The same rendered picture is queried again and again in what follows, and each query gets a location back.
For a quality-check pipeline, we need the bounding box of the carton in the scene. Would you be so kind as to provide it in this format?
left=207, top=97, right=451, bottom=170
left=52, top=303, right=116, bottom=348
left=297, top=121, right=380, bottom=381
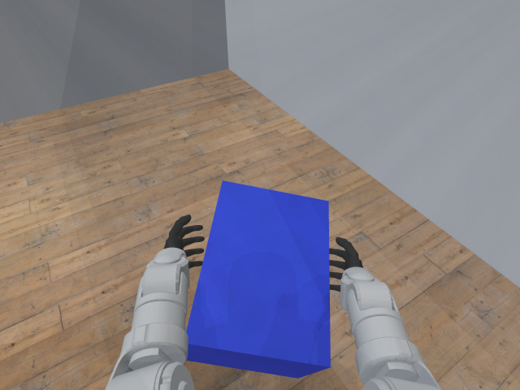
left=186, top=180, right=331, bottom=378

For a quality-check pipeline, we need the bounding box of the robot right hand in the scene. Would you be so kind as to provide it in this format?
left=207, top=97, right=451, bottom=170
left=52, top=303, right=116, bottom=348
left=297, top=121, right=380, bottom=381
left=329, top=237, right=363, bottom=292

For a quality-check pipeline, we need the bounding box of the left robot upper arm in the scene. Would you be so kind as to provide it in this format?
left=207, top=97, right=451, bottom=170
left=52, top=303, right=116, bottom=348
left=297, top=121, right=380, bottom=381
left=106, top=360, right=195, bottom=390

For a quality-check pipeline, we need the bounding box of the robot right forearm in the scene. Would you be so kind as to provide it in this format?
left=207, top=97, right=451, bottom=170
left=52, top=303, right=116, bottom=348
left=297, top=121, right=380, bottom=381
left=340, top=266, right=442, bottom=390

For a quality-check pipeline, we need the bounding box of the robot left hand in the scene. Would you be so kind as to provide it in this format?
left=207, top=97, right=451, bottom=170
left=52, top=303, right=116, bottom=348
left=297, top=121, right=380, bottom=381
left=164, top=214, right=205, bottom=268

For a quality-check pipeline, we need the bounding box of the robot left forearm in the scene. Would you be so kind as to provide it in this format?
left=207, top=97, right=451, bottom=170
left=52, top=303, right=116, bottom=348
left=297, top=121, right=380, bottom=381
left=105, top=248, right=190, bottom=390

